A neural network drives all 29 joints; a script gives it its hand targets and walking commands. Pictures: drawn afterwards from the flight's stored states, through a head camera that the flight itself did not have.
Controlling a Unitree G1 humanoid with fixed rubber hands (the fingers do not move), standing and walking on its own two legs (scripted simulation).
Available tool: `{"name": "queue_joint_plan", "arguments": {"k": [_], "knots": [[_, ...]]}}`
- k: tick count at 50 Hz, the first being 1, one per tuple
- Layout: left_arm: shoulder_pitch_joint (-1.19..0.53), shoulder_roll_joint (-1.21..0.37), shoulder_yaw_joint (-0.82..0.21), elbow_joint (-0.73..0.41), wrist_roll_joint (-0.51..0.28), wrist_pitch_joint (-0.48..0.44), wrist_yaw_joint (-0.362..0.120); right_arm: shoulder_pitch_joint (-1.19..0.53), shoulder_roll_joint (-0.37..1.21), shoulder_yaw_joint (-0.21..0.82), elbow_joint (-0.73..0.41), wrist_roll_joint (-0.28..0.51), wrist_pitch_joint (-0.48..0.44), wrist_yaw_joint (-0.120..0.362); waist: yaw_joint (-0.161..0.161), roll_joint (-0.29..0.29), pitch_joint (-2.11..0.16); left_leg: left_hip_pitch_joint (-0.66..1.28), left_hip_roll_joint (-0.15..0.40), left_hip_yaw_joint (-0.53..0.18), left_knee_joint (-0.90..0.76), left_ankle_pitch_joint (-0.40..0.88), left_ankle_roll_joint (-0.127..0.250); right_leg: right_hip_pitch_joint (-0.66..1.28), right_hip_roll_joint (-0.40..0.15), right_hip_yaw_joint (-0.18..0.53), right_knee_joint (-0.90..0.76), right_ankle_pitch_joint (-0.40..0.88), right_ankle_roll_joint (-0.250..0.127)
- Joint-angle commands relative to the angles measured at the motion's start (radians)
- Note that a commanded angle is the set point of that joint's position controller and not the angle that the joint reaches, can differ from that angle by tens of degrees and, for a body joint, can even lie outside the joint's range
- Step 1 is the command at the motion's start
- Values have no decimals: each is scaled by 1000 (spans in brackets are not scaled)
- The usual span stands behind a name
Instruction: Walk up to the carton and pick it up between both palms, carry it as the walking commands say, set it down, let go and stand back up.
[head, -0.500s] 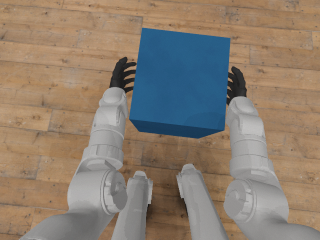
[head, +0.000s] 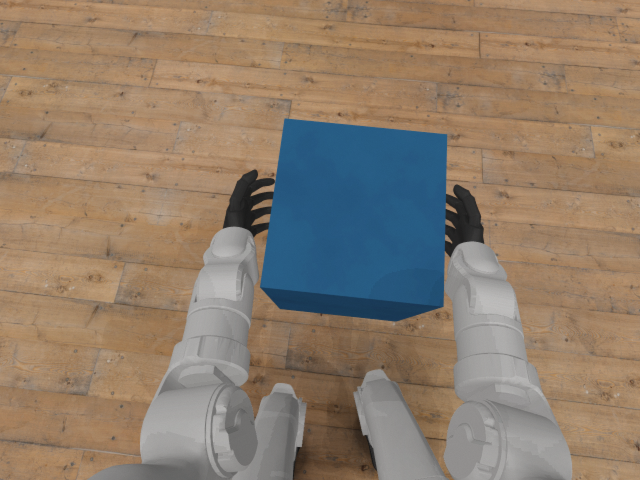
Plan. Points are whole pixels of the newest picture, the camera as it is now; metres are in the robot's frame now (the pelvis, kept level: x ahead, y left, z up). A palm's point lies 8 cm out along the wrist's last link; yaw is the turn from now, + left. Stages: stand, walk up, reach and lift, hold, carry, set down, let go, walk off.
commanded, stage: reach and lift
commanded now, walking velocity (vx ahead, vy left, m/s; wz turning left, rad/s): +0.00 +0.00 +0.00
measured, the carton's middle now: (349, 236) +0.43 -0.05 -0.11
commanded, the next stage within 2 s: none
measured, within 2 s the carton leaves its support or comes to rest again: neither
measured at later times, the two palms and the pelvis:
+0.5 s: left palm (221, 226) +0.40 +0.10 +0.02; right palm (486, 243) +0.36 -0.18 +0.02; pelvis +0.02 +0.00 +0.06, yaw +0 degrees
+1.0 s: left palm (196, 223) +0.37 +0.11 +0.10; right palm (519, 239) +0.34 -0.18 +0.09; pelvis +0.03 +0.00 +0.10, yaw +0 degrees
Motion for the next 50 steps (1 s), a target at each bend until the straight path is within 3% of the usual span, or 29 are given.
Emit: {"name": "queue_joint_plan", "arguments": {"k": [1, 32, 50], "knots": [[-492, -1029, -502, 72, -93, -1, -212, -607, 1016, 600, 10, 135, -33, 255, -27, -5, -728, 339, -33, 78, -182, 276, -1, 575, 52, -116, -116, 315, -7], [-238, -1033, -548, -21, -51, 37, -244, -350, 1022, 638, -61, 84, 0, 284, -17, -19, -508, 731, 9, 39, -526, 412, 10, 922, 21, -73, -451, 447, -27], [-157, -1000, -571, -94, -67, 125, -268, -266, 1033, 669, -122, 90, 96, 261, -8, -30, -316, 929, 23, 31, -711, 376, 12, 1155, 3, -60, -628, 426, -26]]}}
